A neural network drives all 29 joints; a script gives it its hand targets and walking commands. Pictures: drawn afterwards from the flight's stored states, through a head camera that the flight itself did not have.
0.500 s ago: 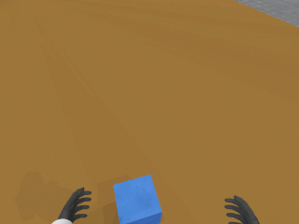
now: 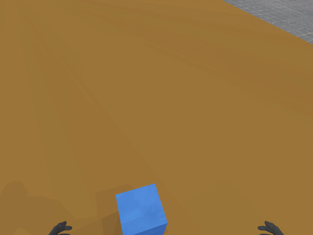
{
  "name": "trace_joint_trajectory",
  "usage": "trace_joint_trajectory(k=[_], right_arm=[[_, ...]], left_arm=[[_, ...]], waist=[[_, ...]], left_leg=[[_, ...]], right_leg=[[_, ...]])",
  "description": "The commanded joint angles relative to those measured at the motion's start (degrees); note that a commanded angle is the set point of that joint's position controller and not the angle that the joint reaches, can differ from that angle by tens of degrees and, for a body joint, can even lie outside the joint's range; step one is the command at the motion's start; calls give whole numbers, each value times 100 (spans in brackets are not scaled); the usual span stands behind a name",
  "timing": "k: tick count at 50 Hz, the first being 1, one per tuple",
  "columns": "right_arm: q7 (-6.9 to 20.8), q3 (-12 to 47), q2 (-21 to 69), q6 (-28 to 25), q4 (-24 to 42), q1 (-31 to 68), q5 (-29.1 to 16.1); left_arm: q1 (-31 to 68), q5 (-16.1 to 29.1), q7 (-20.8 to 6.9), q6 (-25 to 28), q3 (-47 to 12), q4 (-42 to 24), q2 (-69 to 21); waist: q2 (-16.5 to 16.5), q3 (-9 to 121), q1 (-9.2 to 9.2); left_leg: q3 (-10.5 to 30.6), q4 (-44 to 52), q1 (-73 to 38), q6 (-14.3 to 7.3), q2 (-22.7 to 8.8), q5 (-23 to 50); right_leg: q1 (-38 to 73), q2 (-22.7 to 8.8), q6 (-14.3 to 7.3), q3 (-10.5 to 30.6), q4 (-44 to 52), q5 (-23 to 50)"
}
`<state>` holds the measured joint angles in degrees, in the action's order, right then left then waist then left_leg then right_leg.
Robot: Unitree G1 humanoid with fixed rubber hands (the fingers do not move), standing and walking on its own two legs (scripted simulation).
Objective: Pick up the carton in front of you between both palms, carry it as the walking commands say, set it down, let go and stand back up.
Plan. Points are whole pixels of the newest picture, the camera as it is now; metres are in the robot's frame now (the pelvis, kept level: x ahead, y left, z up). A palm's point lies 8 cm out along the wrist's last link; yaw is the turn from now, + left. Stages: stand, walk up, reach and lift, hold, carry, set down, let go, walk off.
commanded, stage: stand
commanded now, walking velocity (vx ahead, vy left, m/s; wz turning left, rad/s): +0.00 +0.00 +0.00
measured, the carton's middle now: (140, 215) +0.36 +0.07 -0.64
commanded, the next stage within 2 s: none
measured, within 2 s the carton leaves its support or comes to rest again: neither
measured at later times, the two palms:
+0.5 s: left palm out of the picture +0.11 +0.30 -0.11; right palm out of the picture +0.11 -0.29 -0.08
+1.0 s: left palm out of the picture +0.07 +0.31 -0.11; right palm out of the picture +0.08 -0.31 -0.09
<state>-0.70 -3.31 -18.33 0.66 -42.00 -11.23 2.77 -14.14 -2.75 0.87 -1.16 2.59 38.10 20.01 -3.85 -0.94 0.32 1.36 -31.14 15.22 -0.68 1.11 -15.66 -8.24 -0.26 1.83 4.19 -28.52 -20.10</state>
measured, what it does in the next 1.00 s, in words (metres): stands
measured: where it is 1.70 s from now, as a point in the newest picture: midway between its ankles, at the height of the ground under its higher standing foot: outside the picture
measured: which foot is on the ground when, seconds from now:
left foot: down 0.00-1.00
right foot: down 0.00-1.00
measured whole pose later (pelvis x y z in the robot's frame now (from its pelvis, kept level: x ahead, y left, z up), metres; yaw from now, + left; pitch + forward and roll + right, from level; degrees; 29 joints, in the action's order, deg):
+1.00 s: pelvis -0.01 +0.00 +0.01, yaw +0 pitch -2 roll +0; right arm -0.4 -0.9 -20.8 0.1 -58.8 -6.8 1.1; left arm -10.7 -1.7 1.3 0.5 0.0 55.2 22.4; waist -2.2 -1.6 0.5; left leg 1.7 -24.4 10.8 -0.7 1.2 -11.4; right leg -3.6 -0.9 2.1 3.5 -21.4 -15.7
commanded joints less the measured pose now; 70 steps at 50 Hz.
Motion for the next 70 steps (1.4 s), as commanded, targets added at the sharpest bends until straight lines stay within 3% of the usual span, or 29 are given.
trace_joint_trajectory(k=[1, 15, 36, 70], right_arm=[[-39, -157, -853, -104, 216, 221, -25], [-53, -58, -1033, -124, -447, 404, -88], [-16, 21, -1189, -115, -1187, 617, -145], [2, 118, -1343, -135, -1611, 746, -201]], left_arm=[[189, 29, 48, 143, 121, -267, 667], [240, 80, 113, 172, 17, 417, 854], [389, 94, 89, 205, -61, 1173, 1030], [587, 143, 41, 221, -82, 1708, 1178]], waist=[[529, 394, 14], [375, 306, 15], [378, 81, 25], [390, 90, -3]], left_leg=[[442, 490, -562, -79, -494, 1529], [472, 574, -766, -90, -545, 1929], [589, 969, -755, -70, -596, 1260], [718, 1084, -745, -87, -630, 1344]], right_leg=[[-197, -219, -83, 109, 350, 1393], [-45, -348, -93, 137, 518, 1702], [2, -465, -127, 222, 952, 1232], [97, -531, -178, 174, 1166, 1173]])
